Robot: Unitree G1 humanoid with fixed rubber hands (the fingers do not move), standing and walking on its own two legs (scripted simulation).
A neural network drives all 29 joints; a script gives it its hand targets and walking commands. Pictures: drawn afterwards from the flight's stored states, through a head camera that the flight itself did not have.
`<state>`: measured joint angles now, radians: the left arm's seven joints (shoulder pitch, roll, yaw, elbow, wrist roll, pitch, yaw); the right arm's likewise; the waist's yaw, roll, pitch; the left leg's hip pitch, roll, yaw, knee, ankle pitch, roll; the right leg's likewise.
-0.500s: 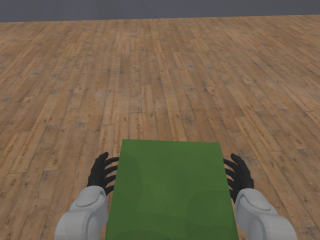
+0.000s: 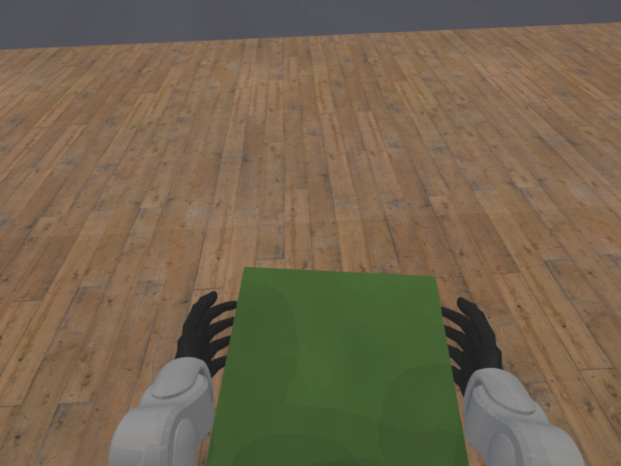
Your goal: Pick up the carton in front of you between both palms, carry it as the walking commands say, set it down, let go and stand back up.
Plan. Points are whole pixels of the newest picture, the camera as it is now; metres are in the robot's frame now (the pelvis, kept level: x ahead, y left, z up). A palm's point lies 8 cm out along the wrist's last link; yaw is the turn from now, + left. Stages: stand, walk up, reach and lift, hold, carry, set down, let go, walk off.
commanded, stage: carry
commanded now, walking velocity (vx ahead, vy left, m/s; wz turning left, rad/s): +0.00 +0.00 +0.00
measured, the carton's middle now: (331, 399) +0.22 +0.00 +0.02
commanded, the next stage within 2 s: none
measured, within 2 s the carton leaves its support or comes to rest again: neither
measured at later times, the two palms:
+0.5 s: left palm (235, 207) +0.48 +0.16 +0.09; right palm (428, 212) +0.48 -0.14 +0.09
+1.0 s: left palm (242, 189) +0.54 +0.16 +0.09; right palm (421, 190) +0.54 -0.14 +0.09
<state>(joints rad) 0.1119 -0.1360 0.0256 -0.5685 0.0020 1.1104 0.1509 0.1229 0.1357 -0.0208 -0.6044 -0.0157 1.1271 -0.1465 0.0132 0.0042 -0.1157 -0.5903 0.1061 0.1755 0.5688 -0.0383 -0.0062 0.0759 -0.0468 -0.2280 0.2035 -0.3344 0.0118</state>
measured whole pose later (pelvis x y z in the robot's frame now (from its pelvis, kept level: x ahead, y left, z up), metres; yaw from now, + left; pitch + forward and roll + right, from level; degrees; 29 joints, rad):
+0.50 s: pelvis +0.26 +0.01 +0.00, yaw -1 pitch +2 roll +0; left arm 0.12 -0.14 0.02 -0.56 0.04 1.12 0.15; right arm 0.11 0.14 -0.02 -0.56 -0.02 1.12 -0.13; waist 0.00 0.01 -0.11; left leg -0.16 0.06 0.20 0.46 -0.32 0.00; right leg -0.32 -0.07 -0.17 0.47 -0.17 -0.02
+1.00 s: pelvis +0.32 +0.00 -0.01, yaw +1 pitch +4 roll -1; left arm 0.09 -0.14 0.03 -0.54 0.03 1.14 0.15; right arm 0.09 0.14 -0.03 -0.55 -0.01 1.14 -0.14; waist 0.00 0.01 -0.14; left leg -0.13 0.08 0.17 0.48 -0.39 -0.03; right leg -0.29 -0.06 -0.21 0.52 -0.29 -0.02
